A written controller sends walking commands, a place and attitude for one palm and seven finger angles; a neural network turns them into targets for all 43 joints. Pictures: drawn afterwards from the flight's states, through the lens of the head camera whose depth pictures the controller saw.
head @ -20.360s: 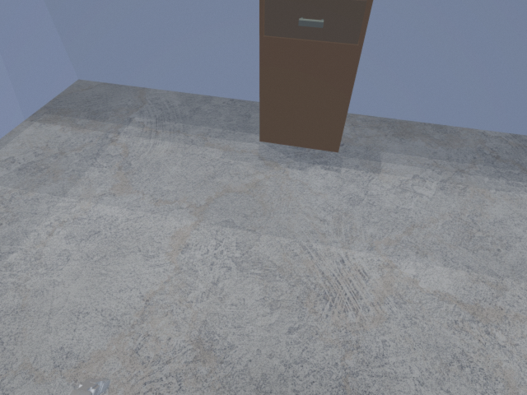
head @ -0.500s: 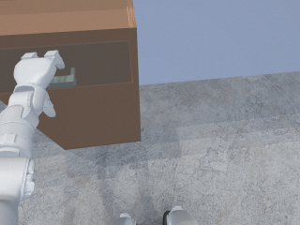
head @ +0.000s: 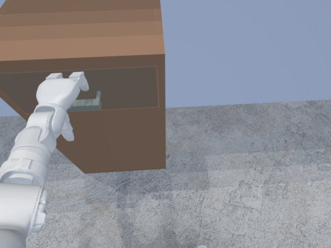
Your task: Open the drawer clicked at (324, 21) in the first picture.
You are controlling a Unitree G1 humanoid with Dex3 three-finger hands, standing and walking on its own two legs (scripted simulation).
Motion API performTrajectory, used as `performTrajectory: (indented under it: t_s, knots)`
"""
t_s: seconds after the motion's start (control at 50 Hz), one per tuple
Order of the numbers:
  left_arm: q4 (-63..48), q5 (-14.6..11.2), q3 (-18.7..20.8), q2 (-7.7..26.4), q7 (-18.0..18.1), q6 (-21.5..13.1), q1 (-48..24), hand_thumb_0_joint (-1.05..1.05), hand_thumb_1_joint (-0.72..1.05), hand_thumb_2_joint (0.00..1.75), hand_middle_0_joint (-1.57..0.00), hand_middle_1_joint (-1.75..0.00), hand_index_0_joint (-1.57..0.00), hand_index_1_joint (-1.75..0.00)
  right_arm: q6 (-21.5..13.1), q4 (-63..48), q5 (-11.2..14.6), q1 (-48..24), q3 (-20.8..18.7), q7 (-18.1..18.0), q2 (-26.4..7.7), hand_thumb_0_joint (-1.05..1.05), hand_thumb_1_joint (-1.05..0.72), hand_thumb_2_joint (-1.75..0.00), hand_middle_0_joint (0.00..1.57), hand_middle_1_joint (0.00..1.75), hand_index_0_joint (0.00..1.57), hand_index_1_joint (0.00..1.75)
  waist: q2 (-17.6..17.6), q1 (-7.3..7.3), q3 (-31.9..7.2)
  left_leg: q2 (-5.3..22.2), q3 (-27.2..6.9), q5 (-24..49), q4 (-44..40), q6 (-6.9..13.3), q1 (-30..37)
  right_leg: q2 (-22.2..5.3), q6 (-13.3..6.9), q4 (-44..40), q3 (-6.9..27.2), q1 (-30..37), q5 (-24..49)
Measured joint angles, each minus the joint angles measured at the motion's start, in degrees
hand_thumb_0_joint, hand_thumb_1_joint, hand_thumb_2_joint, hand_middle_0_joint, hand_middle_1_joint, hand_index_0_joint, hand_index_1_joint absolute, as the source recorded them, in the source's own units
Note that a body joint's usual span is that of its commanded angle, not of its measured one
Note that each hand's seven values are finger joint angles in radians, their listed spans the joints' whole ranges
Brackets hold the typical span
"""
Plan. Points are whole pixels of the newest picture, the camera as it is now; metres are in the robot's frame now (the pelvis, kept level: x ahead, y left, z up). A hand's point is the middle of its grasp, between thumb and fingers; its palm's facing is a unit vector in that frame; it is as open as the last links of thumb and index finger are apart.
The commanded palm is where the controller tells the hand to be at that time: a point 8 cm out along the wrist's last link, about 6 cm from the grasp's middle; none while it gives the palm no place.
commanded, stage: re-aim the fingers above the handle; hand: left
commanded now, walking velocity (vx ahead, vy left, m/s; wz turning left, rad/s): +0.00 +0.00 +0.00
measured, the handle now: (82, 100) +0.52 +0.26 -0.01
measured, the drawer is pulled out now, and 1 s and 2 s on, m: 0.00 0.00 0.00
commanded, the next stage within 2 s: lower the fingers behind the handle in 2.00 s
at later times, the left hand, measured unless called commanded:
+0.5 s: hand (75, 102) +0.47 +0.25 +0.04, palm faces -0.10 -0.04 -0.99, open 13.8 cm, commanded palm +0.45 +0.26 +0.10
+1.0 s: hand (80, 100) +0.46 +0.23 +0.05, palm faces -0.03 -0.04 -1.00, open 13.8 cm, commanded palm +0.45 +0.25 +0.11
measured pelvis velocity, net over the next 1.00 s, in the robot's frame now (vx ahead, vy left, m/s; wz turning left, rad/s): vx -0.01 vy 0.00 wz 0.00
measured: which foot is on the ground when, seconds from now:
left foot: down 0.00-1.00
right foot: down 0.00-1.00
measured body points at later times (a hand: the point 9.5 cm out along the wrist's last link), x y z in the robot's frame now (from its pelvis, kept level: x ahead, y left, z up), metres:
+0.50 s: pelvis -0.01 +0.00 +0.00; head +0.09 -0.01 +0.44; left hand +0.47 +0.25 +0.09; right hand +0.00 -0.29 -0.13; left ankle -0.05 +0.08 -0.71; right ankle -0.01 -0.12 -0.71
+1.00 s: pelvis -0.01 +0.00 +0.00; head +0.08 +0.00 +0.44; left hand +0.46 +0.23 +0.11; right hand +0.02 -0.27 -0.13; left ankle -0.05 +0.08 -0.71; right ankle -0.01 -0.12 -0.71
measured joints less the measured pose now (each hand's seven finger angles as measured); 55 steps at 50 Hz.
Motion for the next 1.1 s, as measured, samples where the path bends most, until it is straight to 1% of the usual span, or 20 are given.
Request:
performTrajectory:
  t_s: [0.08,0.14,0.18,0.26,0.32,0.38,0.42,0.5,0.56,0.66,0.72,0.8,0.86,0.92,0.96,1.0,1.06,1.1]
  knots:
    - [-0.28,0.44,1.47,0.03,2.19,-1.18,-0.33,0.0,-0.49,0.3,-0.32,-1.2,-0.32,-1.2,-0.14,0.55,-0.44,-0.29,0.04,-0.06,-0.12,0.0,-0.91,-0.9,0.2,0.3,0.2,0.3,-0.35,-0.29,0.06,0.01,-0.02,-0.22,0.78,-0.12,-1.04,-0.02,-0.16,1.04,-0.04,-1.17,-0.36]
    - [1.36,1.04,2.15,0.8,3.93,0.17,-1.84,0.0,-0.49,0.3,-0.32,-1.2,-0.32,-1.2,-0.25,1.07,-0.53,-0.45,0.2,0.11,-0.24,0.0,-0.91,-0.9,0.2,0.3,0.2,0.3,-0.49,-0.76,0.07,0.07,0.04,-0.31,1.36,-0.22,-2.07,0.03,-0.29,1.73,0.0,-2.28,-0.46]
    - [2.46,1.37,2.42,1.48,4.41,1.7,-2.73,0.0,-0.49,0.3,-0.32,-1.2,-0.32,-1.2,-0.24,1.24,-0.54,-0.34,0.21,0.24,-0.38,0.0,-0.91,-0.9,0.2,0.3,0.2,0.3,-0.33,-1.04,0.07,0.16,0.11,-0.27,1.55,-0.28,-2.63,0.11,-0.35,1.88,0.06,-2.86,-0.37]
    - [4.02,0.59,1.01,1.59,3.69,4.04,-4.14,0.0,-0.48,0.3,-0.32,-1.2,-0.33,-1.22,-0.32,1.71,-0.16,0.85,-0.17,0.29,-0.58,0.0,-0.91,-0.9,0.2,0.3,0.2,0.29,0.34,-0.94,0.13,0.25,0.08,0.01,1.17,-0.29,-2.61,0.22,-0.34,1.28,0.05,-2.73,0.03]
    - [5.11,0.01,0.4,1.3,1.73,4.31,-4.47,0.0,-0.48,0.3,-0.32,-1.2,-0.33,-1.22,-0.1,2.18,0.13,1.65,0.02,0.05,-0.52,0.0,-0.91,-0.9,0.2,0.3,0.2,0.29,0.41,-1.08,-0.04,0.35,0.23,0.27,0.44,-0.25,-1.73,0.35,-0.33,0.52,0.21,-1.92,0.37]
    - [6.3,0.01,0.23,1.4,0.16,3.43,-4.5,0.0,-0.49,0.3,-0.32,-1.2,-0.33,-1.22,-0.1,2.21,0.4,2.07,0.45,-0.39,-0.36,0.0,-0.91,-0.9,0.2,0.3,0.2,0.3,0.07,-1.84,0.04,0.46,0.43,0.39,0.01,-0.24,-1.06,0.49,-0.38,0.16,0.42,-1.36,0.56]
    - [6.25,0.27,1.07,1.69,-0.32,2.07,-4.11,0.0,-0.49,0.3,-0.32,-1.2,-0.32,-1.21,-0.22,1.95,0.41,2.2,0.67,-0.65,-0.31,0.0,-0.91,-0.9,0.2,0.3,0.2,0.3,-0.28,-2.36,0.21,0.57,0.7,0.39,0.02,-0.23,-1.03,0.6,-0.41,0.23,0.67,-1.46,0.64]
    - [4.89,1.18,3.1,2.58,0.54,-0.6,-3.27,0.0,-0.49,0.3,-0.32,-1.2,-0.32,-1.21,-0.6,1.38,0.04,2.42,0.66,-0.87,-0.45,0.0,-0.91,-0.9,0.2,0.3,0.2,0.3,-0.68,-2.95,0.49,0.68,1.16,0.18,0.82,-0.18,-2.12,0.71,-0.38,1.05,1.11,-2.72,0.61]
    - [3.3,1.83,4.55,2.87,1.9,-1.83,-2.12,0.0,-0.48,0.3,-0.34,-1.21,-0.32,-1.2,-0.75,1.38,-0.46,2.5,0.29,-0.64,-0.73,0.0,-0.91,-0.9,0.2,0.3,0.2,0.3,-0.55,-2.75,0.33,0.65,1.49,-0.03,1.63,-0.09,-3.36,0.68,-0.26,1.91,1.41,-4.09,0.47]
    - [2.09,1.31,5.62,2.99,4.38,-0.01,-0.85,0.0,-0.48,0.3,-0.34,-1.21,-0.32,-1.2,-0.71,2.08,-0.64,2.23,-0.23,0.07,-0.98,0.0,-0.91,-0.9,0.2,0.3,0.2,0.29,0.22,-1.87,-0.09,0.5,1.66,-0.19,2.19,0.15,-4.01,0.52,0.06,2.36,1.59,-4.71,0.4]
    - [2.67,0.67,3.89,2.67,4.54,2.24,-1.43,0.0,-0.48,0.3,-0.33,-1.2,-0.32,-1.2,-0.9,2.55,-0.26,2.19,-0.52,0.38,-0.73,0.0,-0.91,-0.9,0.2,0.3,0.2,0.29,0.62,-1.19,-0.3,0.31,1.26,0.04,1.83,0.22,-3.42,0.32,0.18,1.75,1.23,-3.81,0.58]
    - [4.22,-0.26,0.39,1.26,2.69,4.03,-2.6,0.0,-0.48,0.3,-0.32,-1.2,-0.32,-1.2,-1.0,2.83,0.4,1.94,-0.37,0.39,-0.25,0.0,-0.91,-0.9,0.2,0.3,0.2,0.3,0.64,-0.57,-0.32,0.06,0.7,0.54,0.77,0.31,-1.66,0.09,0.28,0.36,0.71,-1.68,1.02]
    - [5.26,-0.2,-2.22,0.01,1.14,3.81,-3.78,0.0,-0.49,0.3,-0.32,-1.2,-0.32,-1.2,-1.36,2.52,0.72,1.54,0.07,0.0,0.18,0.0,-0.91,-0.9,0.2,0.3,0.2,0.3,0.13,-0.83,0.01,-0.21,0.26,0.84,0.27,0.38,-0.68,-0.18,0.29,-0.15,0.3,-0.51,1.14]
    - [4.4,0.46,-2.62,-1.09,0.9,1.94,-4.34,0.0,-0.49,0.3,-0.32,-1.2,-0.32,-1.2,-2.02,1.73,0.51,1.2,0.32,-0.4,0.5,0.0,-0.91,-0.9,0.2,0.3,0.2,0.3,-0.46,-1.41,0.3,-0.38,0.09,0.95,0.35,0.35,-0.66,-0.36,0.24,0.03,0.13,-0.47,1.11]
    - [3.27,1.1,-1.74,-1.59,1.66,0.57,-4.35,0.0,-0.49,0.3,-0.32,-1.2,-0.32,-1.2,-2.36,1.26,0.13,1.03,0.4,-0.45,0.47,0.0,-0.91,-0.9,0.2,0.3,0.2,0.3,-0.58,-1.79,0.24,-0.41,0.19,0.83,0.72,0.3,-1.09,-0.4,0.22,0.52,0.22,-0.99,0.96]
    - [2.59,1.64,-0.56,-1.74,3.13,0.09,-4.45,0.0,-0.49,0.3,-0.32,-1.2,-0.32,-1.2,-2.44,1.04,-0.28,0.82,0.46,-0.26,0.31,0.0,-0.91,-0.9,0.2,0.3,0.2,0.3,-0.49,-2.14,0.03,-0.38,0.45,0.6,1.24,0.28,-1.73,-0.37,0.23,1.2,0.47,-1.8,0.75]
    - [3.38,1.93,0.98,-1.54,5.27,0.99,-5.11,0.0,-0.49,0.3,-0.33,-1.21,-0.32,-1.2,-2.16,1.13,-0.65,0.46,0.74,0.34,-0.09,0.0,-0.91,-0.9,0.2,0.3,0.2,0.3,-0.1,-2.25,-0.1,-0.22,1.04,0.25,1.91,0.31,-2.55,-0.21,0.25,2.13,1.03,-2.96,0.49]
    - [4.19,1.95,0.92,-1.65,6.44,1.92,-5.41,0.0,-0.49,0.3,-0.36,-1.24,-0.32,-1.21,-1.71,1.28,-0.55,0.4,1.04,0.59,-0.33,0.0,-0.91,-0.9,0.2,0.3,0.2,0.3,0.2,-2.03,-0.19,-0.11,1.44,0.18,1.99,0.36,-2.82,-0.07,0.27,2.42,1.42,-3.47,0.48]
